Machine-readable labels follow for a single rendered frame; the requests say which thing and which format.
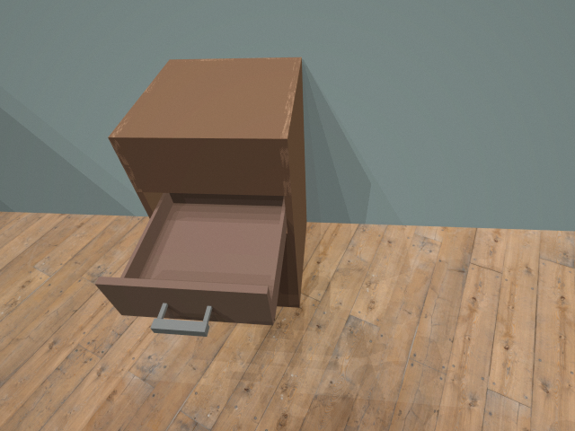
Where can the drawer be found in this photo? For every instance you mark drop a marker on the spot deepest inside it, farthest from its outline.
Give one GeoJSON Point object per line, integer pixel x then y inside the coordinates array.
{"type": "Point", "coordinates": [199, 250]}

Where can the cabinet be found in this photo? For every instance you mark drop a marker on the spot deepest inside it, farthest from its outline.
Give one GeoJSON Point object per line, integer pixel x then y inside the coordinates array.
{"type": "Point", "coordinates": [232, 126]}

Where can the handle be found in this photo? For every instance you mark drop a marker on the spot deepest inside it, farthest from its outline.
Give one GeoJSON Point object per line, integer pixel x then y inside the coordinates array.
{"type": "Point", "coordinates": [177, 327]}

